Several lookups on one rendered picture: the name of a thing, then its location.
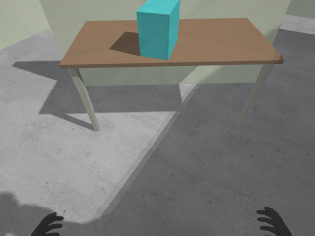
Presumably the left robot hand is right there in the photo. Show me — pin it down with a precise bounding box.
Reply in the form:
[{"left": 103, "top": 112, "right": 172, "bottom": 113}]
[{"left": 31, "top": 212, "right": 64, "bottom": 236}]

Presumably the carton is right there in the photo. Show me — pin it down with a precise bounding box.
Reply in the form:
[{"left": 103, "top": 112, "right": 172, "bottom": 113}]
[{"left": 136, "top": 0, "right": 180, "bottom": 60}]

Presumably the table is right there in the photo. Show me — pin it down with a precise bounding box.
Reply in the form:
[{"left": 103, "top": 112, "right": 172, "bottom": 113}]
[{"left": 59, "top": 18, "right": 284, "bottom": 132}]

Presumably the right robot hand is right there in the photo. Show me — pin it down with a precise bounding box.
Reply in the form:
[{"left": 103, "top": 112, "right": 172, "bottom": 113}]
[{"left": 256, "top": 206, "right": 292, "bottom": 236}]

